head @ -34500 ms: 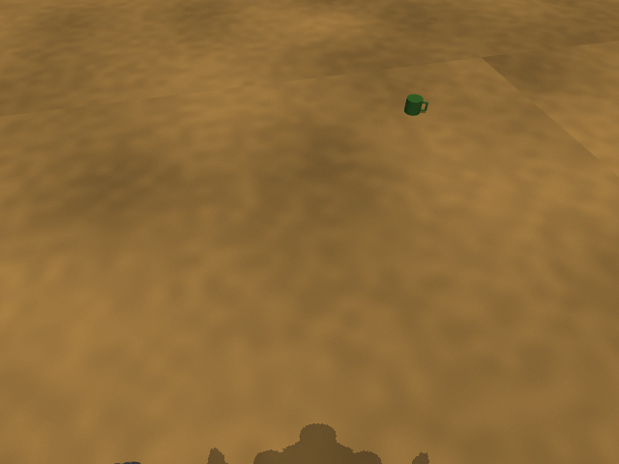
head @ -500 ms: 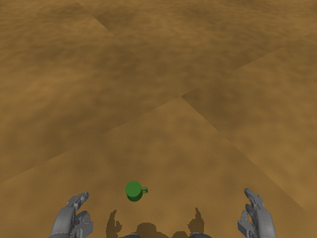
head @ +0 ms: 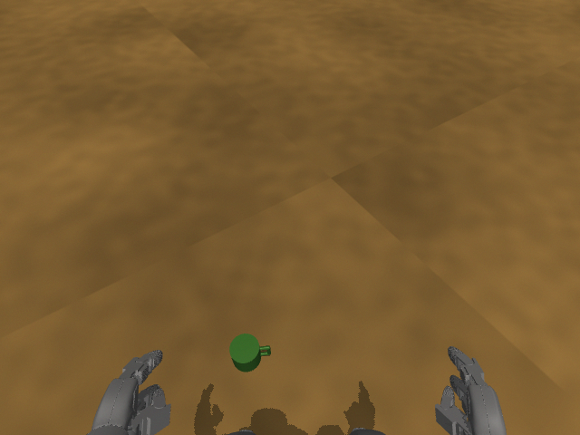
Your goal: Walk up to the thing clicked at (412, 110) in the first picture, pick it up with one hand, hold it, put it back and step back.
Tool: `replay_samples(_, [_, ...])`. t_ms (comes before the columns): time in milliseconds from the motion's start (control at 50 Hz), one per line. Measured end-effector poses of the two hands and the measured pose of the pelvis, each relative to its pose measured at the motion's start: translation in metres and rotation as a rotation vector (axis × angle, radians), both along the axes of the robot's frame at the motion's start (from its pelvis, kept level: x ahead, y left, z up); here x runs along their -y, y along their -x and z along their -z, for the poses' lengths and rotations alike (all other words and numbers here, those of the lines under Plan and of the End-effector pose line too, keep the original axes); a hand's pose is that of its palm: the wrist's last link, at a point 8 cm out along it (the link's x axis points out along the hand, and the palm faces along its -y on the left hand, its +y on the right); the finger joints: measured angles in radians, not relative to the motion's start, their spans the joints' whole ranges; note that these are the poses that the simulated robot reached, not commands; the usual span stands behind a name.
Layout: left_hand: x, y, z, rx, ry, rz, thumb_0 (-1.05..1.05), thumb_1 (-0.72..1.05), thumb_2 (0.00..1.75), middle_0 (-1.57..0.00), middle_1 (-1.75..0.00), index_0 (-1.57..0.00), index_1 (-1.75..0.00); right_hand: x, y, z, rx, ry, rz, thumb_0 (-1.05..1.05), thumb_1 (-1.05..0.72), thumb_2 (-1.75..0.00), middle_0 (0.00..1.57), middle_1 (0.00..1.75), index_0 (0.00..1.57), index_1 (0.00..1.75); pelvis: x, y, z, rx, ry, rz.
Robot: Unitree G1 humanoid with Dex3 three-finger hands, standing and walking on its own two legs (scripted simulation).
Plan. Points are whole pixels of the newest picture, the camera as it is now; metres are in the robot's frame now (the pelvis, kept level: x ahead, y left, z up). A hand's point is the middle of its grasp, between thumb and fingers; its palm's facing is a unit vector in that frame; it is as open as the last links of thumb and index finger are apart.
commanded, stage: home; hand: left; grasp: from above
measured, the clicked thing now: (250, 352) +0.47 +0.14 -0.67
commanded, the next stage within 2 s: stand in 0.62 s
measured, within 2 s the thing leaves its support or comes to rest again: neither
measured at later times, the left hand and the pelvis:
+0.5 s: hand (165, 425) +0.15 +0.18 -0.04, palm faces +0.05 -0.98 -0.20, open 7.4 cm; pelvis -0.01 +0.00 +0.00, yaw +0 degrees
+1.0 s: hand out of the picture +0.11 +0.23 -0.10, palm faces +0.04 -0.94 -0.33, open 7.4 cm; pelvis -0.01 +0.00 +0.03, yaw +0 degrees
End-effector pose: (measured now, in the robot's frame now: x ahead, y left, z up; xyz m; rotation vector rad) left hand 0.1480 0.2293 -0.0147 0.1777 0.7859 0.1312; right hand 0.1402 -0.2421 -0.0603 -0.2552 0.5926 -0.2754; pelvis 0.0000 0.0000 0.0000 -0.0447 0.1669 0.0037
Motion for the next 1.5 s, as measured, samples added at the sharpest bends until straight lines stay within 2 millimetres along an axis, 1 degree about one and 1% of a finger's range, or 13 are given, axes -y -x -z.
replay_samples(520, [0.0, 0.014, 0.004, -0.019, 0.005, -0.001, 0.01, 0.9, 0.89, -0.2, -0.3, -0.21, -0.29, -0.003, 0.008, -0.002, 0.013, -0.005, -0.004, 0.01, -0.9, -0.89, 0.21, 0.3, 0.21, 0.3, -0.001, 0.01, 0.001, 0.003, 0.002, 0.001])
replay_samples(720, [0.0, 0.01, 0.002, -0.003, -0.001, 0.0, 0.01, 0.9, 0.89, -0.2, -0.3, -0.21, -0.29, -0.002, 0.007, 0.0, 0.008, -0.005, -0.002, 0.01, -0.9, -0.89, 0.21, 0.3, 0.21, 0.3, 0.0, 0.008, 0.002, 0.0, 0.001, 0.001])
replay_samples(740, [-0.001, 0.008, 0.004, 0.008, -0.024, 0.015, 0.01, 0.9, 0.89, -0.2, -0.3, -0.21, -0.29, -0.002, 0.007, 0.002, -0.018, 0.01, -0.026, 0.01, -0.9, -0.89, 0.21, 0.3, 0.21, 0.3, 0.0, 0.01, 0.001, 0.022, -0.002, -0.002])
replay_samples(780, [-0.007, 0.005, 0.016, 0.021, -0.073, 0.036, 0.01, 0.9, 0.89, -0.2, -0.3, -0.21, -0.29, 0.001, 0.01, 0.012, -0.147, 0.034, -0.106, 0.01, -0.9, -0.89, 0.21, 0.3, 0.21, 0.3, 0.0, 0.013, -0.004, 0.07, -0.02, -0.003])
replay_samples(820, [-0.016, 0.007, 0.028, -0.004, -0.1, 0.035, 0.01, 0.9, 0.89, -0.2, -0.3, -0.21, -0.29, 0.006, 0.015, 0.019, -0.271, 0.043, -0.159, 0.01, -0.9, -0.89, 0.21, 0.3, 0.21, 0.3, 0.001, 0.015, -0.009, 0.095, -0.033, -0.003])
replay_samples(900, [-0.034, 0.022, 0.042, -0.084, -0.119, 0.01, 0.01, 0.9, 0.89, -0.2, -0.3, -0.21, -0.3, 0.02, 0.03, 0.019, -0.39, 0.017, -0.138, 0.01, -0.9, -0.89, 0.21, 0.3, 0.21, 0.3, 0.001, 0.016, -0.018, 0.129, -0.046, -0.003])
replay_samples(1020, [-0.052, 0.06, 0.056, -0.235, -0.119, -0.055, 0.01, 0.9, 0.89, -0.2, -0.3, -0.21, -0.3, 0.033, 0.051, 0.015, -0.484, 0.01, -0.072, 0.01, -0.9, -0.89, 0.21, 0.3, 0.21, 0.3, -0.003, 0.01, -0.03, 0.162, -0.04, -0.004])
replay_samples(1120, [-0.056, 0.09, 0.06, -0.337, -0.106, -0.097, 0.01, 0.9, 0.89, -0.2, -0.3, -0.21, -0.3, 0.032, 0.062, 0.013, -0.54, -0.004, -0.046, 0.01, -0.91, -0.89, 0.2, 0.3, 0.21, 0.3, -0.005, 0.007, -0.039, 0.186, -0.036, -0.011])
replay_samples(1220, [-0.054, 0.112, 0.058, -0.412, -0.091, -0.126, 0.01, 0.9, 0.89, -0.2, -0.3, -0.21, -0.3, 0.025, 0.066, 0.012, -0.574, -0.027, -0.042, 0.01, -0.91, -0.89, 0.2, 0.3, 0.21, 0.3, -0.006, 0.006, -0.048, 0.205, -0.037, -0.016])
replay_samples(1340, [-0.053, 0.128, 0.053, -0.464, -0.089, -0.144, 0.01, 0.9, 0.89, -0.2, -0.3, -0.21, -0.3, 0.021, 0.067, 0.011, -0.594, -0.054, -0.042, 0.01, -0.91, -0.89, 0.21, 0.3, 0.21, 0.3, -0.005, 0.007, -0.056, 0.222, -0.039, -0.021])
replay_samples(1500, [-0.055, 0.13, 0.047, -0.474, -0.1, -0.153, 0.01, 0.9, 0.89, -0.2, -0.3, -0.21, -0.3, 0.026, 0.071, 0.008, -0.608, -0.057, -0.034, 0.01, -0.91, -0.89, 0.21, 0.3, 0.21, 0.3, -0.002, 0.009, -0.061, 0.24, -0.042, -0.025])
